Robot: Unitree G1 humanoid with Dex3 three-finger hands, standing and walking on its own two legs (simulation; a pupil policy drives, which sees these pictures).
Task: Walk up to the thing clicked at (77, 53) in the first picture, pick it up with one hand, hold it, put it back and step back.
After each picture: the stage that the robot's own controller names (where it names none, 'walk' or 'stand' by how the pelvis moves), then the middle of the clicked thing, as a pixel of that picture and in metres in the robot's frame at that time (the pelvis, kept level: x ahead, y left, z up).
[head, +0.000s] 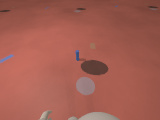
stand; (77, 55) +1.25 +0.28 -0.66
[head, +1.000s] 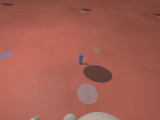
walk; (80, 59) +1.14 +0.14 -0.64
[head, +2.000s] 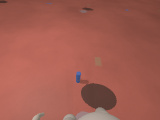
walk; (78, 77) +0.69 +0.13 -0.65
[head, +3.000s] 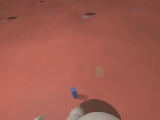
stand; (74, 93) +0.46 +0.25 -0.63
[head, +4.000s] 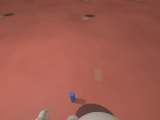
stand; (72, 97) +0.42 +0.22 -0.65
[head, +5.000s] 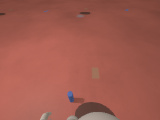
stand; (70, 97) +0.40 +0.24 -0.65
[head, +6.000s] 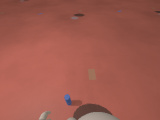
stand; (68, 100) +0.37 +0.27 -0.66
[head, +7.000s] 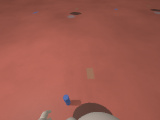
stand; (67, 100) +0.36 +0.27 -0.65
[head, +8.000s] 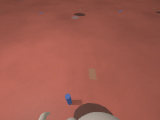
stand; (68, 99) +0.38 +0.26 -0.66
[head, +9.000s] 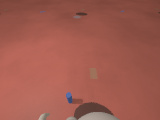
stand; (69, 98) +0.39 +0.24 -0.66
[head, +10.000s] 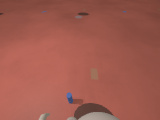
stand; (69, 98) +0.39 +0.24 -0.66
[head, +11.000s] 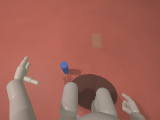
go down; (65, 68) +0.45 +0.24 -0.40
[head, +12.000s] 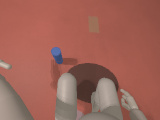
go down; (58, 56) +0.46 +0.29 -0.26
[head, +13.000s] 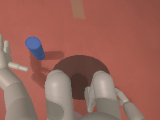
close in; (37, 51) +0.44 +0.33 -0.17
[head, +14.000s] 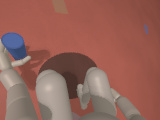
close; (18, 51) +0.42 +0.34 -0.15
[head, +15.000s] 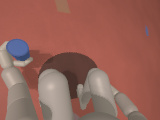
lift; (21, 54) +0.39 +0.34 -0.15
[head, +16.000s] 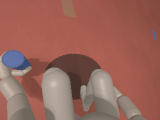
lift; (20, 63) +0.33 +0.36 -0.15
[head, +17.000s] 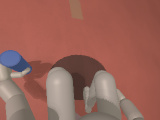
lift; (20, 65) +0.31 +0.38 -0.14
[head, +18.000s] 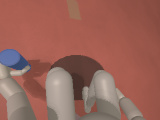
lift; (19, 63) +0.32 +0.38 -0.14
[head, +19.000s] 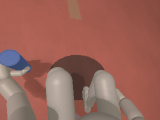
lift; (19, 64) +0.32 +0.38 -0.14
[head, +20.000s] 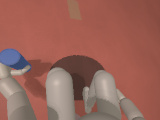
lift; (19, 63) +0.32 +0.38 -0.14
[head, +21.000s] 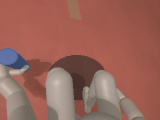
lift; (18, 63) +0.32 +0.39 -0.14
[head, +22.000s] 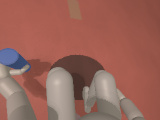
lift; (18, 63) +0.32 +0.39 -0.14
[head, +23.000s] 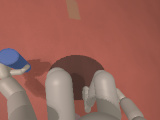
lift; (18, 63) +0.33 +0.39 -0.14
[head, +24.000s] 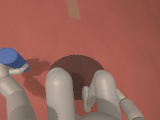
lift; (17, 62) +0.33 +0.39 -0.15
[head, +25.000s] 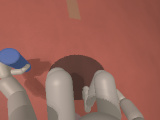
lift; (19, 63) +0.33 +0.39 -0.15
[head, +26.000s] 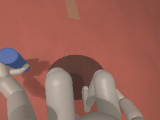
lift; (18, 62) +0.33 +0.39 -0.15
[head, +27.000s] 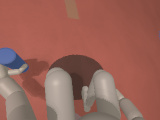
lift; (16, 63) +0.32 +0.39 -0.15
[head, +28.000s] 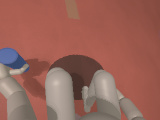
lift; (17, 63) +0.33 +0.39 -0.15
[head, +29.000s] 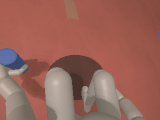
lift; (16, 63) +0.32 +0.39 -0.15
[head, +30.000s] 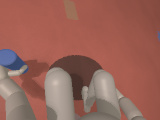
lift; (16, 64) +0.32 +0.39 -0.15
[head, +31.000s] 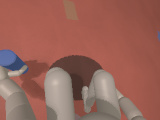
lift; (16, 64) +0.32 +0.39 -0.15
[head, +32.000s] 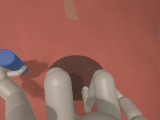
lift; (15, 64) +0.32 +0.39 -0.15
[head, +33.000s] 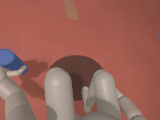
lift; (15, 64) +0.32 +0.40 -0.15
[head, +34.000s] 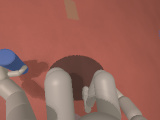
lift; (15, 64) +0.32 +0.40 -0.14
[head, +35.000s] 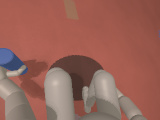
lift; (14, 64) +0.32 +0.40 -0.14
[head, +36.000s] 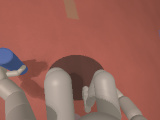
lift; (14, 64) +0.32 +0.40 -0.14
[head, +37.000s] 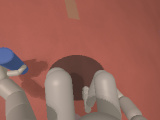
lift; (14, 64) +0.32 +0.40 -0.14
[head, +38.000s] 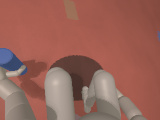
lift; (14, 64) +0.32 +0.40 -0.14
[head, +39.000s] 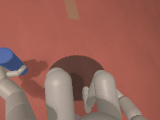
lift; (14, 64) +0.31 +0.40 -0.14
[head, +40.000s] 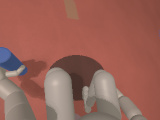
lift; (13, 64) +0.31 +0.40 -0.14
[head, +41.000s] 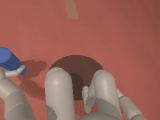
lift; (13, 64) +0.31 +0.40 -0.14
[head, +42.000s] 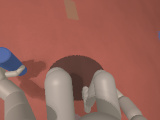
lift; (13, 64) +0.31 +0.40 -0.14
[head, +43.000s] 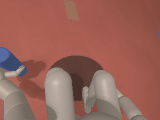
lift; (12, 65) +0.31 +0.41 -0.14
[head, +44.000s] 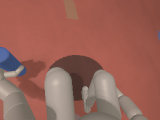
lift; (11, 65) +0.31 +0.41 -0.14
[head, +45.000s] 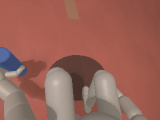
lift; (12, 65) +0.31 +0.41 -0.14
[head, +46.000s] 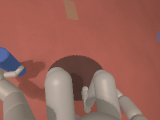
lift; (11, 65) +0.31 +0.41 -0.14
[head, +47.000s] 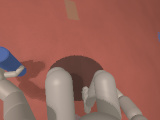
lift; (12, 65) +0.31 +0.41 -0.14
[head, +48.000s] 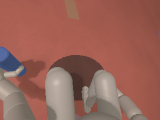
lift; (11, 65) +0.31 +0.41 -0.14
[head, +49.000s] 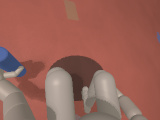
lift; (11, 65) +0.31 +0.41 -0.14
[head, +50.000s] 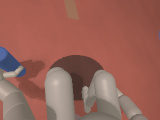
lift; (11, 65) +0.31 +0.41 -0.14
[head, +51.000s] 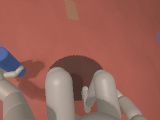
lift; (11, 65) +0.31 +0.41 -0.14
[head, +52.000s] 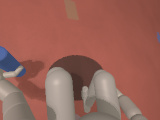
lift; (10, 65) +0.31 +0.41 -0.14
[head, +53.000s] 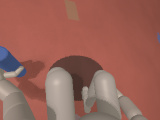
lift; (11, 65) +0.31 +0.41 -0.14
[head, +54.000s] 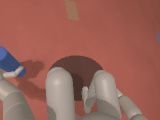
lift; (11, 65) +0.31 +0.41 -0.14
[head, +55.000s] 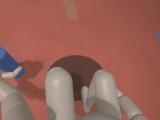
lift; (9, 65) +0.31 +0.41 -0.14
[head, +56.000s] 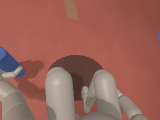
lift; (9, 65) +0.31 +0.41 -0.14
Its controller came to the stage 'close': yes
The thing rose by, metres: 0.02
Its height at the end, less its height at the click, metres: +0.00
